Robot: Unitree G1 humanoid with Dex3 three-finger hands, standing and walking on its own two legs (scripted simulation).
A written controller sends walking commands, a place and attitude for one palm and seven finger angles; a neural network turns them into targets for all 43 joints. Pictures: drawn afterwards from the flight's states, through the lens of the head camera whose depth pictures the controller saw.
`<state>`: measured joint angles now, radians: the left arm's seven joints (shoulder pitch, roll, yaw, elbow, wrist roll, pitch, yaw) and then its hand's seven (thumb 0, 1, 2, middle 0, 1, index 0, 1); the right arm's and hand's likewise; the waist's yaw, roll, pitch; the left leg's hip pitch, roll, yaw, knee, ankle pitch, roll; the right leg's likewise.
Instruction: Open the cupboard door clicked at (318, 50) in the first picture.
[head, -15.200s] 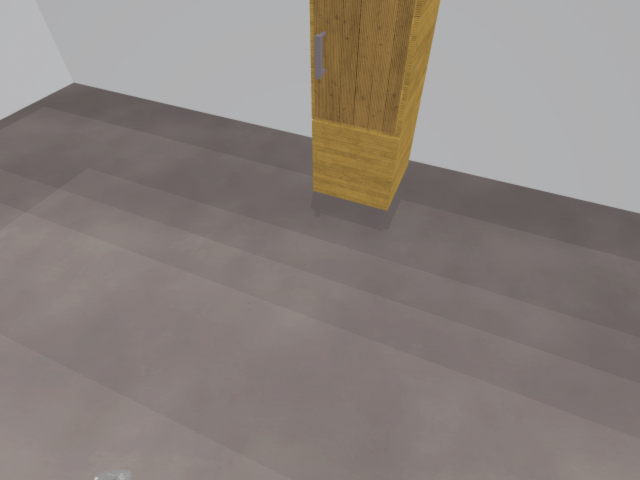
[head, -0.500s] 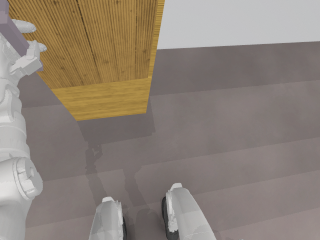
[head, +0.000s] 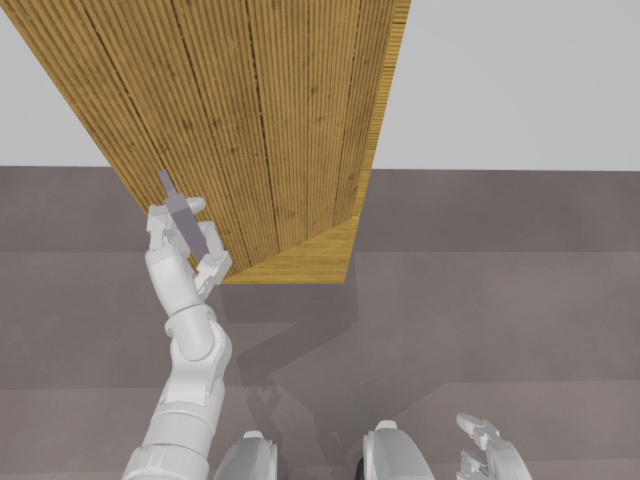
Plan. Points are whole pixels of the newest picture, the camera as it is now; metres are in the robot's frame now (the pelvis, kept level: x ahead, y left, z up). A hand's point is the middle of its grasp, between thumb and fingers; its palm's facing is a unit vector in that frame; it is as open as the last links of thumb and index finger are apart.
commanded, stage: pull the door open along its arc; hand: left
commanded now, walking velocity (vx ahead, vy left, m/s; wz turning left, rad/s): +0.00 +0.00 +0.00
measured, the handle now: (187, 223) +0.43 +0.18 +0.01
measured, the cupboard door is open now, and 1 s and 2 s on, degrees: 28 53 54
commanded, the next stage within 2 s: open thumb and fingers to let go in 0.34 s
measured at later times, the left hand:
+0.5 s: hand (297, 317) +0.30 +0.04 +0.02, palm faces +0.37 -0.93 -0.06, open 6.3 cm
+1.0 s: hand (294, 312) +0.31 +0.04 +0.02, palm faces +0.41 -0.91 -0.04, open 13.1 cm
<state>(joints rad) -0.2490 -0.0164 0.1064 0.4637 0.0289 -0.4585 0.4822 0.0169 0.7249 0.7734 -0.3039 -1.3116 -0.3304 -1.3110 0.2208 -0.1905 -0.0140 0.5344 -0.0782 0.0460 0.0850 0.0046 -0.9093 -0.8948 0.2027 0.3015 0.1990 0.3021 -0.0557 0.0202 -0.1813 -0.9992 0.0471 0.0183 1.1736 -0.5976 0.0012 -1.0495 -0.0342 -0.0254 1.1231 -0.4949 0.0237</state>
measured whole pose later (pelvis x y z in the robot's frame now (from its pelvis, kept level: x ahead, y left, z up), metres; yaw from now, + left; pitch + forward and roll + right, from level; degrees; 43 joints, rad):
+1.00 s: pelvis -0.03 -0.04 -0.01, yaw +3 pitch +19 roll +1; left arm -0.16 -0.11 -0.12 0.49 0.13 -0.48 0.63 0.00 -0.34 0.37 -0.31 -1.17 -0.30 -1.17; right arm 0.19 -0.19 -0.03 0.64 -0.10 -0.06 0.01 0.01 -0.91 -0.89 0.20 0.30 0.20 0.30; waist -0.03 0.02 -0.16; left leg -0.98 0.03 -0.03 1.18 -0.54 -0.06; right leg -1.05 -0.05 -0.07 1.20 -0.50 -0.04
